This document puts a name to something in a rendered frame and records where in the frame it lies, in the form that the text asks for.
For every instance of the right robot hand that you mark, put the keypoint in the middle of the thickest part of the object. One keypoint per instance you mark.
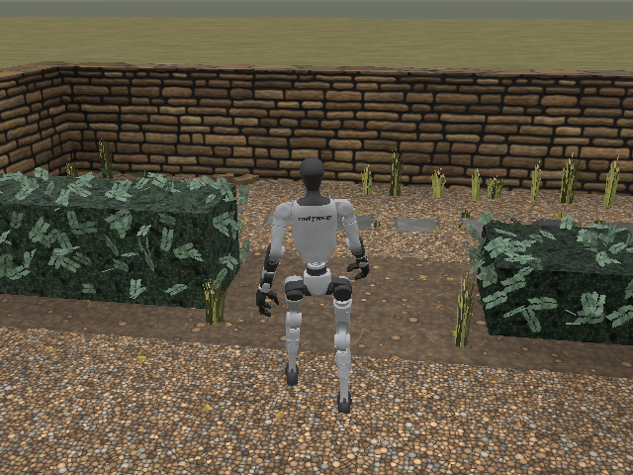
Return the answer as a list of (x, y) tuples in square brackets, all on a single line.
[(363, 274)]

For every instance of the left robot forearm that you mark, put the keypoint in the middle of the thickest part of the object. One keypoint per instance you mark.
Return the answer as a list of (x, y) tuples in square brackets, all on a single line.
[(268, 273)]

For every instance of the right robot upper arm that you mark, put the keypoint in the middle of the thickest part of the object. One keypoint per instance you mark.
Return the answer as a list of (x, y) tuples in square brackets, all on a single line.
[(344, 209)]

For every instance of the left robot upper arm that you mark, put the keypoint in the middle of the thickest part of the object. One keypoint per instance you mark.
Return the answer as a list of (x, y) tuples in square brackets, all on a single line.
[(282, 212)]

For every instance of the right robot forearm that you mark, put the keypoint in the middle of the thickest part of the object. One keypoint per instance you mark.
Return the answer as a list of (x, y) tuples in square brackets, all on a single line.
[(360, 255)]

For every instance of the right robot foot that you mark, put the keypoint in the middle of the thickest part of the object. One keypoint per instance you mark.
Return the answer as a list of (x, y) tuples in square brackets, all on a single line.
[(344, 407)]

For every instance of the robot left shin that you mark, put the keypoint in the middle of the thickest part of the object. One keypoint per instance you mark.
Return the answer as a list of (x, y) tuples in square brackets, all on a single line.
[(292, 343)]

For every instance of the left robot hand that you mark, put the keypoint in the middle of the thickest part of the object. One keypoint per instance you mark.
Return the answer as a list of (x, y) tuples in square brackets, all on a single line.
[(260, 301)]

